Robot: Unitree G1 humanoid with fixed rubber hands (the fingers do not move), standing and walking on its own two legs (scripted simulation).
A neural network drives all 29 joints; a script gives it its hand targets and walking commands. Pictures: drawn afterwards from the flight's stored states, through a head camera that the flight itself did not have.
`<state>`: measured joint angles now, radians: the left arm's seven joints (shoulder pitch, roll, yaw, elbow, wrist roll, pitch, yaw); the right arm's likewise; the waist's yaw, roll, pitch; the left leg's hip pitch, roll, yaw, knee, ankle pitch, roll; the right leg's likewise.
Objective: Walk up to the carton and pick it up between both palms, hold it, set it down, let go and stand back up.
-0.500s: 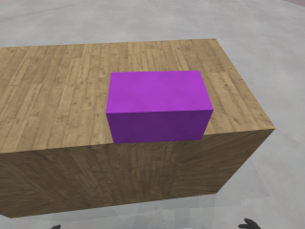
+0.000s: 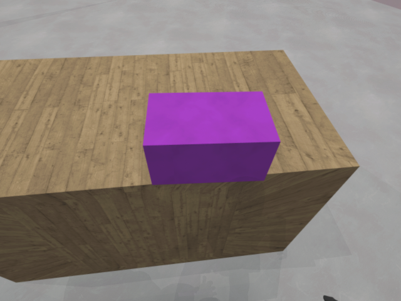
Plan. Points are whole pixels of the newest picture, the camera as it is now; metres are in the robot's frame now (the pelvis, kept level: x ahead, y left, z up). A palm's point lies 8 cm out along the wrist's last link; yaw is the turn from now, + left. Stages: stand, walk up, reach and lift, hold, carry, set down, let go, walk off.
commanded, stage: walk up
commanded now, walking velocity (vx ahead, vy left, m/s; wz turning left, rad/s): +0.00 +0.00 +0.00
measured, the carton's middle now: (207, 137) +0.47 -0.02 +0.03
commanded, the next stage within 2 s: reach and lift in 1.28 s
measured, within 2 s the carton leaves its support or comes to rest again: neither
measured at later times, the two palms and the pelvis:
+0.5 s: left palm out of the picture +0.07 +0.27 -0.11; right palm out of the picture +0.07 -0.33 -0.11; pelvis +0.00 -0.03 +0.00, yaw +0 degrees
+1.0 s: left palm out of the picture +0.08 +0.27 -0.12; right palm out of the picture +0.08 -0.34 -0.10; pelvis +0.01 -0.03 +0.00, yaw +0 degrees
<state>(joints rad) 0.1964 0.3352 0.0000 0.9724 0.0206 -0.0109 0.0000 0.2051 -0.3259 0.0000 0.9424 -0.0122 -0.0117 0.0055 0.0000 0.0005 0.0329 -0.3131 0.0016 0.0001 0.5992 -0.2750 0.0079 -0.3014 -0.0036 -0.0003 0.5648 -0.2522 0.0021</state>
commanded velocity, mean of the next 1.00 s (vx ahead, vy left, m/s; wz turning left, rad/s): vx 0.00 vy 0.00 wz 0.00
